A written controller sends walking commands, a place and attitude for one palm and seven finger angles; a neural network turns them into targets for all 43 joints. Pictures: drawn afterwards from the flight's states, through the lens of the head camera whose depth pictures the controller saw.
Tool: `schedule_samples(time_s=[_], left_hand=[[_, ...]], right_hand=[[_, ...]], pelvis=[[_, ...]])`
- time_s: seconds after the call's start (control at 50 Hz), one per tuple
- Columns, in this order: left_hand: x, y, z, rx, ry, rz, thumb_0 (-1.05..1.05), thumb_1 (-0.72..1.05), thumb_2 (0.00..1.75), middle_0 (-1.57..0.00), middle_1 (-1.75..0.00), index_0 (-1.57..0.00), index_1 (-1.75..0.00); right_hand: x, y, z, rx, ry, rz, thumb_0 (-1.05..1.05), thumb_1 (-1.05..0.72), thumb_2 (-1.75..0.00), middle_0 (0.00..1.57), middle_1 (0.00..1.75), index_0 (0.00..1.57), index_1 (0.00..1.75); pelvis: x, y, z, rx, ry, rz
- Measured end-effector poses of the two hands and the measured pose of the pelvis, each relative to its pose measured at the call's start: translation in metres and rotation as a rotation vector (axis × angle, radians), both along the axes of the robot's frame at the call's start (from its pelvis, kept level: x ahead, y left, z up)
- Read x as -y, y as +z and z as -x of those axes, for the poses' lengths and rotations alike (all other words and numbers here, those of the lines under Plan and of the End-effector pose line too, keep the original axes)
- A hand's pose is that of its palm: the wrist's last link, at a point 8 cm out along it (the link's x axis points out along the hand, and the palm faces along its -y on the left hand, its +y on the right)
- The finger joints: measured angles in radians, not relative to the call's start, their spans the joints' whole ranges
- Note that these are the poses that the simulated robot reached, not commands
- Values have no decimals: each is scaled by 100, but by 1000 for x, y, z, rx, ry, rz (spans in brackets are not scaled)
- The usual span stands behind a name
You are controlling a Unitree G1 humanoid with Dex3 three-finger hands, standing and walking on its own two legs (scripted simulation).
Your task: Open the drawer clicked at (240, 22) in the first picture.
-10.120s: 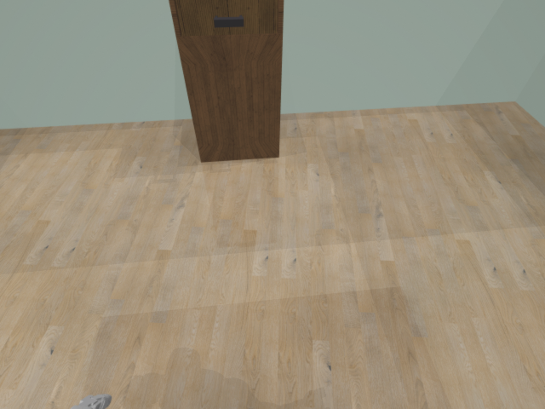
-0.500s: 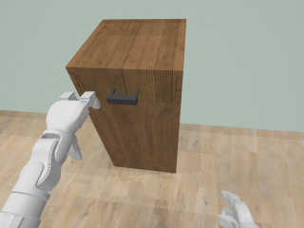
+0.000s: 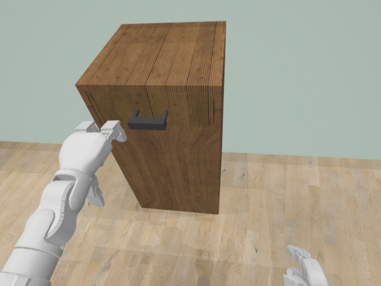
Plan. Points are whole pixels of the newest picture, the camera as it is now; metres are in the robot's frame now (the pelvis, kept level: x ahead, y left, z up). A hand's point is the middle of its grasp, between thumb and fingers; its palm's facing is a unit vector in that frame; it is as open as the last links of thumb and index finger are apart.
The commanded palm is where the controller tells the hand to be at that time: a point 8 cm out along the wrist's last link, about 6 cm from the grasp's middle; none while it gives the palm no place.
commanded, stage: move the hooked fingers above the handle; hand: left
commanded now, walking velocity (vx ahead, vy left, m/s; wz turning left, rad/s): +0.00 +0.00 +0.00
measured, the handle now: (149, 118) +0.58 +0.23 -0.01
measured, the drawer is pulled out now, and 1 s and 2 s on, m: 0.00 0.00 0.00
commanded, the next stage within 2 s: none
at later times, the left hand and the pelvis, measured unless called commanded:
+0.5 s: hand (122, 145) +0.38 +0.22 +0.08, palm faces -0.01 -0.02 -1.00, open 13.8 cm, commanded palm +0.37 +0.23 +0.14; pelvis -0.01 -0.01 +0.00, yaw +0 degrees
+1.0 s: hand (132, 129) +0.45 +0.22 +0.06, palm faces -0.01 -0.01 -1.00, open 13.8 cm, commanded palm +0.44 +0.23 +0.12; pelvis +0.01 +0.00 -0.01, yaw -1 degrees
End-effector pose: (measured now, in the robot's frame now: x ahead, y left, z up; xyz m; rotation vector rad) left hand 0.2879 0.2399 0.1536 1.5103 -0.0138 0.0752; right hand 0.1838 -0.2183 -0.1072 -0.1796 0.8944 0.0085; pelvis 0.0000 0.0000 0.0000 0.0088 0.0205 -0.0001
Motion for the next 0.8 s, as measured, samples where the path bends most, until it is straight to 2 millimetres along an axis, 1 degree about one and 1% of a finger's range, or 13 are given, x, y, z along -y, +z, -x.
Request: schedule_samples(time_s=[0.1, 0.2, 0.28, 0.38, 0.52, 0.58, 0.68, 0.8], left_hand=[[2, -6, -7, -32, -5, -13, 0, -49, 30, -32, -120, -32, -120], [2, -9, -22, -46, -13, -23, 0, -49, 30, -32, -120, -32, -120], [6, -10, -37, -50, -31, -32, 0, -49, 30, -32, -120, -32, -120], [14, -12, -54, -47, -56, -31, 0, -49, 30, -32, -120, -32, -120], [16, -23, -79, -71, -54, -45, 0, -49, 30, -32, -120, -32, -120], [17, -24, -89, -68, -57, -47, 0, -49, 30, -32, -120, -32, -120], [12, -26, -106, -67, -41, -48, 0, -49, 30, -32, -120, -32, -120], [10, -29, -120, -77, -33, -52, 0, -49, 30, -32, -120, -32, -120]], right_hand=[[1, 3, -3, 23, 4, 3, 1, -91, -90, 20, 30, 20, 30], [7, 2, 3, 21, -8, 19, 1, -91, -90, 20, 30, 20, 30], [15, -2, 15, -6, -35, 32, 1, -91, -90, 20, 30, 20, 30], [27, -9, 37, -59, -81, 47, 1, -91, -90, 20, 30, 20, 30], [40, -19, 68, -144, -142, 68, 1, -91, -90, 20, 30, 20, 30], [43, -22, 79, -173, -166, 75, 1, -91, -90, 20, 30, 20, 30], [46, -25, 91, -208, -196, 81, 1, -91, -90, 20, 30, 20, 30], [46, -27, 99, -235, -212, 81, 1, -91, -90, 20, 30, 20, 30]], pelvis=[[5, 0, 4, -1, 5, -2], [9, -1, 7, -12, 10, -2], [10, -2, 7, -27, 9, -3], [9, -3, 6, -45, 1, -5], [8, -5, 5, -75, -9, -7], [7, -6, 3, -87, -12, -7], [6, -7, 0, -107, -17, -7], [3, -9, -4, -129, -17, -4]])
